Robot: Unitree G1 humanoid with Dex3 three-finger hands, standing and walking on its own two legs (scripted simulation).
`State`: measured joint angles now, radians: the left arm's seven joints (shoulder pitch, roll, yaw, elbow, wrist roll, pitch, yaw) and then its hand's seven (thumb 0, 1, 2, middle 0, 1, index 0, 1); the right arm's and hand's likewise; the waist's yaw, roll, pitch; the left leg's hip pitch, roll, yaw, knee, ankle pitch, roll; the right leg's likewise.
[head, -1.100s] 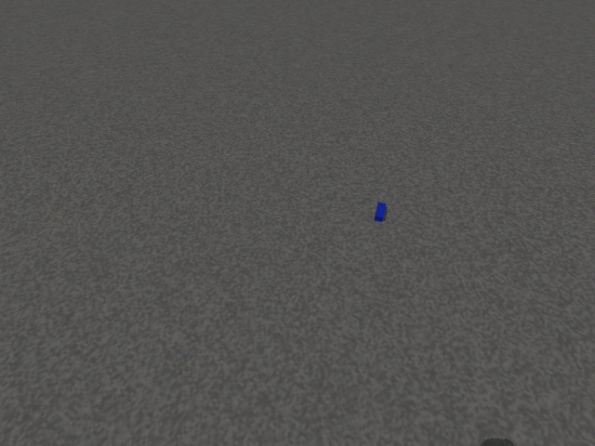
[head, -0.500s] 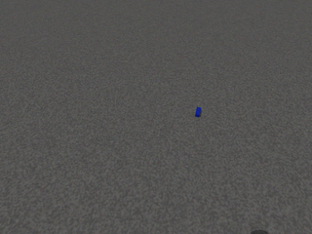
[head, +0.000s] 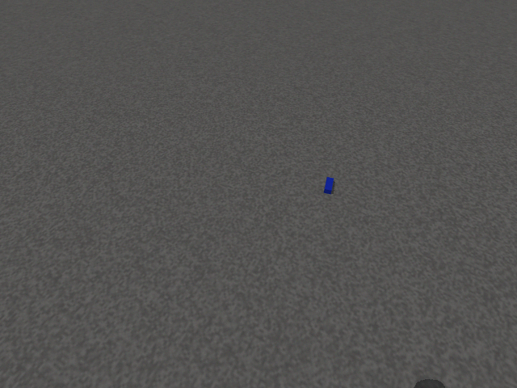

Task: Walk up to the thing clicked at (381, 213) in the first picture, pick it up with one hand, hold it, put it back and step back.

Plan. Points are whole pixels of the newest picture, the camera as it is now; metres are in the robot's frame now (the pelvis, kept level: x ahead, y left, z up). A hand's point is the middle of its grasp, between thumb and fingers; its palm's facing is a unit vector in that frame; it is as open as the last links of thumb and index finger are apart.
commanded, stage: stand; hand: left
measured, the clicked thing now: (328, 185) +1.20 -0.35 -0.77
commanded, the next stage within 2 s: walk up in 0.02 s
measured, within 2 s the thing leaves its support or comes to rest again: neither
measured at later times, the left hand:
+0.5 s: hand (156, 309) +0.28 +0.22 -0.13, palm faces -0.29 -0.80 -0.52, open 7.4 cm
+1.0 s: hand (222, 164) +0.71 +0.13 -0.15, palm faces -0.67 -0.54 -0.51, open 7.4 cm
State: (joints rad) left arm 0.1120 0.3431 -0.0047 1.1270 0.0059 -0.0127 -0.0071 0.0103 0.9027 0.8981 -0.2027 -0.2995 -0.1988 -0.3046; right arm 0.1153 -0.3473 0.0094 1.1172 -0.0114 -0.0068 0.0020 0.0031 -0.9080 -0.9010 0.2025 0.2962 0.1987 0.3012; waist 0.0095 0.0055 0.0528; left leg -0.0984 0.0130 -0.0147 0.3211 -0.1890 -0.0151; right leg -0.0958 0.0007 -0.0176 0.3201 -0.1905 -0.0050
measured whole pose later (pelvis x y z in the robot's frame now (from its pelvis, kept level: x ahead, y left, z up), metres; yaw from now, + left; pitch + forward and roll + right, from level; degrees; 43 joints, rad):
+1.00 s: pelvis +0.41 -0.01 -0.02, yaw -45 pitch -2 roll -1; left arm 0.25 0.50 0.07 0.88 -0.02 -0.06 0.06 0.01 0.90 0.90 -0.20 -0.30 -0.20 -0.30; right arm 0.29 -0.42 -0.11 0.77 -0.05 0.04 0.10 0.00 -0.91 -0.90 0.20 0.30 0.20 0.30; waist -0.11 0.00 0.12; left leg -0.30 0.05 0.12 0.62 -0.29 0.03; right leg -0.52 -0.03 -0.02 1.19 -0.35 -0.04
